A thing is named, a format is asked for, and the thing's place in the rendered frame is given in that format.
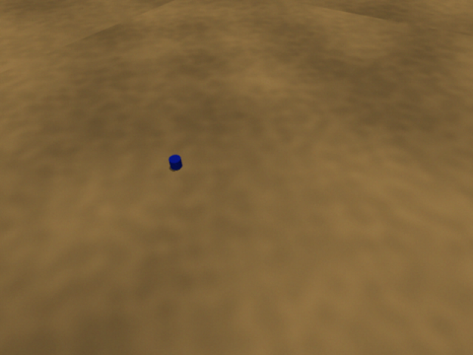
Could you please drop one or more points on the tin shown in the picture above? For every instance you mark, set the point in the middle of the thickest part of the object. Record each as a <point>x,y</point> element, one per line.
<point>175,162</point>

